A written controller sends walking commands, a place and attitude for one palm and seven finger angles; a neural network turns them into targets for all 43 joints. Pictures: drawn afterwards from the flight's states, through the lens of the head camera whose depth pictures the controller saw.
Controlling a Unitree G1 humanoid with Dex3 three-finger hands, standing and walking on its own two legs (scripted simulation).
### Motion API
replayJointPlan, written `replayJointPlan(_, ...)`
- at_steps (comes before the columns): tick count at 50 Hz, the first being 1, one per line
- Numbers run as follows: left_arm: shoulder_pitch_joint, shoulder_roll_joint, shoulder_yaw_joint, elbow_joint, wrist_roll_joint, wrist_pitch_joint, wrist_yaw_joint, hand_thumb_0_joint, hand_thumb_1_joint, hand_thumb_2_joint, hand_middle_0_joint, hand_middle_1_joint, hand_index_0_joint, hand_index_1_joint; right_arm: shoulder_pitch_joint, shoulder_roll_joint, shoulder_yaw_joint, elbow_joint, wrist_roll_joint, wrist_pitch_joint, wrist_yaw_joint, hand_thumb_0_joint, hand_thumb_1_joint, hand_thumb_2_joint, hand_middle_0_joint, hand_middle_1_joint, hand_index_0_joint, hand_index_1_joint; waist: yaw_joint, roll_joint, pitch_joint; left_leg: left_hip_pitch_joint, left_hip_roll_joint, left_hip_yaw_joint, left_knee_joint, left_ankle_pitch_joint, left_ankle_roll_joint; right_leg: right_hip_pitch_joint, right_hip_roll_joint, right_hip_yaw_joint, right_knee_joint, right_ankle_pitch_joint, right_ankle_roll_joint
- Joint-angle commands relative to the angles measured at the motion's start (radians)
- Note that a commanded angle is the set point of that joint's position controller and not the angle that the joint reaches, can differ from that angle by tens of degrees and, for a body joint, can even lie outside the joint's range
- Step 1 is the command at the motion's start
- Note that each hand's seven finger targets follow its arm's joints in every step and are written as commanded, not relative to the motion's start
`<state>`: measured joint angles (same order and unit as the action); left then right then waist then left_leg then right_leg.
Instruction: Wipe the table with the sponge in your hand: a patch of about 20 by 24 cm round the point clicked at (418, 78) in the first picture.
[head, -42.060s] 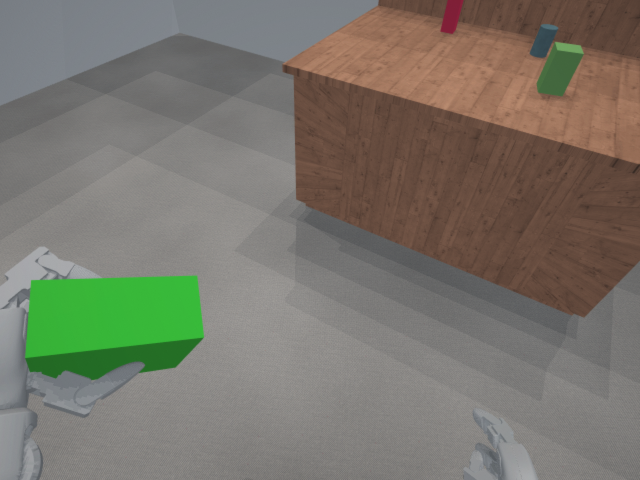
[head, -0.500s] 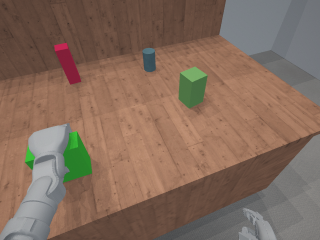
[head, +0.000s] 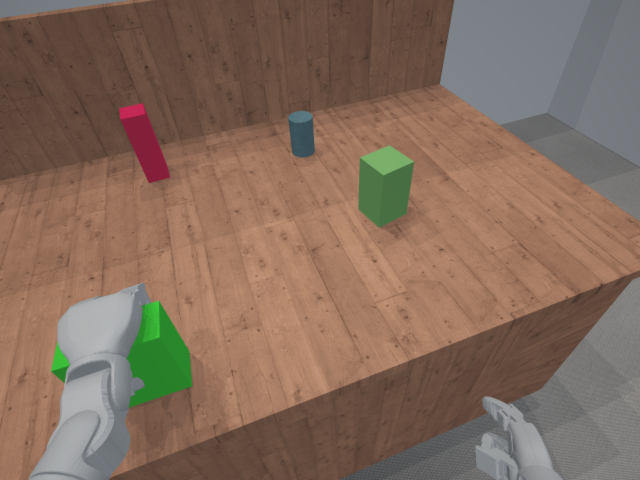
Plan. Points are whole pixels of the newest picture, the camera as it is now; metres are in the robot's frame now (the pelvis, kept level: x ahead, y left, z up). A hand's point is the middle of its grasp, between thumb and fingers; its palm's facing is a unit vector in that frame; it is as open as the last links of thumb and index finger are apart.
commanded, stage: wipe back along the first lane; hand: left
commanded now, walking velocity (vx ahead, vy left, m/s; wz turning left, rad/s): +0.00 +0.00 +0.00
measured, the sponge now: (136, 367) +0.25 +0.30 -0.02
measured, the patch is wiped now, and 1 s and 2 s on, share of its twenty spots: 1.00 1.00 1.00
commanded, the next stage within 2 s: lift the sponge slowly off the table in 0.34 s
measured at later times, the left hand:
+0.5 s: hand (118, 387) +0.20 +0.27 +0.04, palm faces +0.02 -0.07 -1.00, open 10.2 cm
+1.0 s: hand (120, 396) +0.19 +0.26 +0.04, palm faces -0.01 -0.11 -0.99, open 10.2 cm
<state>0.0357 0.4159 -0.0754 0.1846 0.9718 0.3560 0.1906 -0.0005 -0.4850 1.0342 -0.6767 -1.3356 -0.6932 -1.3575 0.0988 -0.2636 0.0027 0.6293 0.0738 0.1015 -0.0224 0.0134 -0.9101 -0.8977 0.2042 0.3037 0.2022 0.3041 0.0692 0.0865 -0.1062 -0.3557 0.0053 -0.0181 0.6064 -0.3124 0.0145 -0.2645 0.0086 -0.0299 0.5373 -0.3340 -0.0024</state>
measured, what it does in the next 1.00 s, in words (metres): stands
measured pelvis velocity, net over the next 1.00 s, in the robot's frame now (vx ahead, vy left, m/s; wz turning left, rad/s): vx -0.02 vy -0.01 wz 0.00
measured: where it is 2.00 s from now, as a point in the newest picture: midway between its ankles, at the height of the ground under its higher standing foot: outside the picture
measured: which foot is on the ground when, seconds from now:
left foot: down 0.00-1.00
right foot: down 0.00-1.00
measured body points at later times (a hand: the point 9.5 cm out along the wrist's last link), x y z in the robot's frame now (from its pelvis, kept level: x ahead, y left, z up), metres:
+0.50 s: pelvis -0.01 -0.01 +0.00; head -0.03 -0.04 +0.45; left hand +0.20 +0.27 +0.09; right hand +0.22 -0.22 -0.08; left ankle +0.00 +0.11 -0.73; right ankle -0.04 -0.12 -0.73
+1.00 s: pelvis -0.02 -0.01 +0.00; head -0.05 -0.05 +0.45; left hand +0.19 +0.26 +0.10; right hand +0.22 -0.22 -0.07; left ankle +0.00 +0.11 -0.73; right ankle -0.04 -0.12 -0.73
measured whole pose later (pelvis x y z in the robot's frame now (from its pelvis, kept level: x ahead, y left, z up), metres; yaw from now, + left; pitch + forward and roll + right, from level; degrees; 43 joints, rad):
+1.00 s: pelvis -0.02 -0.01 +0.00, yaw +0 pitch -2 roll -1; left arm 0.16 0.39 -0.12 0.03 0.96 0.36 0.13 -0.01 -0.49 1.03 -0.68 -1.33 -0.70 -1.35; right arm 0.05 -0.24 0.01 0.67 0.05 0.03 -0.05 0.02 -0.91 -0.90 0.20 0.30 0.20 0.30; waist 0.12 0.10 -0.05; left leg -0.25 0.01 -0.03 0.55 -0.26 0.00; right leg -0.17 0.02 -0.04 0.51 -0.30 -0.02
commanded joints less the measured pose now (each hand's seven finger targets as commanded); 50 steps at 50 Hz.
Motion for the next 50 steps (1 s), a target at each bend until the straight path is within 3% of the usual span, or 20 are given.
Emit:
replayJointPlan(1,0.001,0.086,0.047,-0.085,-0.044,0.024,-0.030,0.000,0.100,1.300,-1.200,-1.600,-1.200,-1.600,-0.182,-0.113,-0.034,-0.162,0.003,-0.061,-0.004,0.000,-0.900,-0.900,0.200,0.300,0.200,0.300,0.022,-0.116,-0.097,0.111,-0.026,-0.005,-0.066,0.302,0.027,0.026,0.038,-0.024,-0.060,0.382,-0.049)
replayJointPlan(2,0.001,0.126,0.080,-0.106,-0.045,0.023,-0.027,0.000,0.100,1.300,-1.200,-1.600,-1.200,-1.600,-0.186,-0.118,-0.034,-0.159,0.001,-0.061,-0.005,0.000,-0.900,-0.900,0.200,0.300,0.200,0.300,0.028,-0.100,-0.108,0.117,-0.027,-0.008,-0.068,0.301,0.026,0.038,0.039,-0.015,-0.060,0.381,-0.052)
replayJointPlan(4,0.031,0.076,0.039,-0.121,-0.048,0.030,-0.032,0.000,0.100,1.300,-1.200,-1.600,-1.200,-1.600,-0.194,-0.108,-0.031,-0.167,0.003,-0.064,-0.006,0.000,-0.900,-0.900,0.200,0.300,0.200,0.300,0.025,-0.116,-0.098,0.118,-0.029,-0.005,-0.068,0.295,0.028,0.036,0.037,-0.020,-0.064,0.380,-0.048)
replayJointPlan(7,0.024,0.121,0.068,-0.138,-0.035,0.032,-0.037,0.000,0.100,1.300,-1.200,-1.600,-1.200,-1.600,-0.201,-0.116,-0.031,-0.159,0.000,-0.063,-0.006,0.000,-0.900,-0.900,0.200,0.300,0.200,0.300,0.026,-0.097,-0.087,0.121,-0.029,-0.010,-0.073,0.288,0.026,0.035,0.038,-0.005,-0.067,0.368,-0.053)
replayJointPlan(9,0.078,0.050,0.011,-0.158,-0.034,0.027,-0.042,0.000,0.100,1.300,-1.200,-1.600,-1.200,-1.600,-0.204,-0.102,-0.029,-0.172,0.002,-0.072,-0.001,0.000,-0.900,-0.900,0.200,0.300,0.200,0.300,0.027,-0.092,-0.093,0.130,-0.030,-0.007,-0.065,0.307,0.028,0.034,0.038,-0.015,-0.061,0.381,-0.052)
replayJointPlan(12,0.168,0.087,0.059,-0.190,-0.044,0.013,-0.035,0.000,0.100,1.300,-1.200,-1.600,-1.200,-1.600,-0.214,-0.105,-0.033,-0.171,-0.003,-0.074,0.005,0.000,-0.900,-0.900,0.200,0.300,0.200,0.300,0.041,-0.110,-0.093,0.125,-0.028,-0.009,-0.064,0.304,0.025,0.049,0.038,0.001,-0.060,0.401,-0.054)
replayJointPlan(14,0.176,0.025,0.000,-0.215,-0.046,0.014,-0.033,0.000,0.100,1.300,-1.200,-1.600,-1.200,-1.600,-0.222,-0.096,-0.030,-0.180,-0.002,-0.076,0.007,0.000,-0.900,-0.900,0.200,0.300,0.200,0.300,0.031,-0.120,-0.071,0.121,-0.026,-0.007,-0.065,0.289,0.026,0.028,0.036,-0.007,-0.064,0.377,-0.049)
replayJointPlan(17,0.170,0.054,0.027,-0.237,-0.045,0.020,-0.022,0.000,0.100,1.300,-1.200,-1.600,-1.200,-1.600,-0.234,-0.101,-0.033,-0.175,-0.003,-0.077,0.005,0.000,-0.900,-0.900,0.200,0.300,0.200,0.300,0.037,-0.114,-0.052,0.124,-0.022,-0.015,-0.077,0.257,0.025,0.013,0.042,0.002,-0.073,0.321,-0.054)
replayJointPlan(20,0.190,0.008,-0.020,-0.229,-0.039,0.034,-0.019,0.000,0.100,1.300,-1.200,-1.600,-1.200,-1.600,-0.242,-0.094,-0.031,-0.177,-0.002,-0.080,0.002,0.000,-0.900,-0.900,0.200,0.300,0.200,0.300,0.038,-0.127,-0.035,0.122,-0.024,-0.010,-0.078,0.238,0.025,0.002,0.040,-0.004,-0.080,0.286,-0.051)
replayJointPlan(27,0.084,0.077,0.025,-0.275,-0.022,0.043,-0.019,0.000,0.100,1.300,-1.200,-1.600,-1.200,-1.600,-0.261,-0.096,-0.028,-0.162,-0.005,-0.085,-0.006,0.000,-0.900,-0.900,0.200,0.300,0.200,0.300,0.041,-0.091,-0.046,0.145,-0.026,-0.023,-0.097,0.215,0.027,0.008,0.044,0.014,-0.090,0.239,-0.058)
replayJointPlan(30,0.076,0.048,-0.010,-0.282,-0.015,0.036,-0.024,0.000,0.100,1.300,-1.200,-1.600,-1.200,-1.600,-0.258,-0.087,-0.026,-0.168,-0.006,-0.098,-0.007,0.000,-0.900,-0.900,0.200,0.300,0.200,0.300,0.041,-0.091,-0.054,0.154,-0.029,-0.021,-0.097,0.218,0.031,0.011,0.045,0.000,-0.088,0.227,-0.057)
replayJointPlan(32,0.024,0.099,0.032,-0.291,-0.010,0.028,-0.025,0.000,0.100,1.300,-1.200,-1.600,-1.200,-1.600,-0.262,-0.092,-0.025,-0.157,-0.008,-0.099,-0.011,0.000,-0.900,-0.900,0.200,0.300,0.200,0.300,0.039,-0.076,-0.046,0.161,-0.027,-0.027,-0.106,0.201,0.029,0.009,0.046,0.017,-0.100,0.204,-0.060)
replayJointPlan(33,-0.004,0.071,0.000,-0.310,-0.008,0.024,-0.026,0.000,0.100,1.300,-1.200,-1.600,-1.200,-1.600,-0.264,-0.086,-0.023,-0.165,-0.007,-0.104,-0.012,0.000,-0.900,-0.900,0.200,0.300,0.200,0.300,0.036,-0.052,-0.053,0.162,-0.031,-0.023,-0.108,0.193,0.031,0.008,0.046,0.005,-0.096,0.190,-0.058)
replayJointPlan(34,-0.010,0.067,0.000,-0.288,-0.008,0.021,-0.027,0.000,0.100,1.300,-1.200,-1.600,-1.200,-1.600,-0.263,-0.083,-0.022,-0.159,-0.007,-0.109,-0.015,0.000,-0.900,-0.900,0.200,0.300,0.200,0.300,0.034,-0.079,-0.040,0.164,-0.031,-0.026,-0.108,0.194,0.032,0.002,0.047,0.004,-0.102,0.188,-0.058)
replayJointPlan(37,-0.010,0.116,0.046,-0.335,-0.002,0.004,-0.023,0.000,0.100,1.300,-1.200,-1.600,-1.200,-1.600,-0.265,-0.088,-0.026,-0.158,-0.013,-0.118,-0.014,0.000,-0.900,-0.900,0.200,0.300,0.200,0.300,0.048,-0.039,-0.083,0.188,-0.031,-0.028,-0.111,0.220,0.030,0.033,0.048,0.016,-0.100,0.214,-0.064)
replayJointPlan(41,-0.025,0.090,0.018,-0.345,-0.001,-0.004,-0.022,0.000,0.100,1.300,-1.200,-1.600,-1.200,-1.600,-0.268,-0.081,-0.024,-0.153,-0.016,-0.127,-0.014,0.000,-0.900,-0.900,0.200,0.300,0.200,0.300,0.040,-0.054,-0.061,0.194,-0.032,-0.022,-0.112,0.227,0.031,0.025,0.045,0.010,-0.112,0.223,-0.060)
replayJointPlan(42,-0.033,0.137,0.062,-0.347,-0.001,-0.004,-0.020,0.000,0.100,1.300,-1.200,-1.600,-1.200,-1.600,-0.267,-0.086,-0.027,-0.148,-0.018,-0.128,-0.017,0.000,-0.900,-0.900,0.200,0.300,0.200,0.300,0.045,-0.057,-0.055,0.198,-0.031,-0.029,-0.119,0.216,0.030,0.029,0.048,0.025,-0.122,0.204,-0.063)
replayJointPlan(45,-0.042,0.128,0.056,-0.347,0.001,-0.008,-0.019,0.000,0.100,1.300,-1.200,-1.600,-1.200,-1.600,-0.271,-0.082,-0.025,-0.145,-0.019,-0.134,-0.023,0.000,-0.900,-0.900,0.200,0.300,0.200,0.300,0.047,-0.047,-0.058,0.205,-0.035,-0.019,-0.120,0.222,0.031,0.037,0.043,0.020,-0.127,0.213,-0.060)
replayJointPlan(47,-0.089,0.170,0.084,-0.361,0.006,-0.009,-0.020,0.000,0.100,1.300,-1.200,-1.600,-1.200,-1.600,-0.274,-0.087,-0.023,-0.136,-0.021,-0.134,-0.026,0.000,-0.900,-0.900,0.200,0.300,0.200,0.300,0.046,-0.038,-0.064,0.215,-0.035,-0.026,-0.131,0.212,0.029,0.042,0.046,0.031,-0.137,0.191,-0.063)
replayJointPlan(50,-0.134,0.143,0.053,-0.367,0.011,-0.018,-0.020,0.000,0.100,1.300,-1.200,-1.600,-1.200,-1.600,-0.277,-0.080,-0.021,-0.134,-0.020,-0.145,-0.031,0.000,-0.900,-0.900,0.200,0.300,0.200,0.300,0.042,-0.020,-0.067,0.230,-0.037,-0.022,-0.135,0.212,0.032,0.039,0.044,0.020,-0.140,0.184,-0.063)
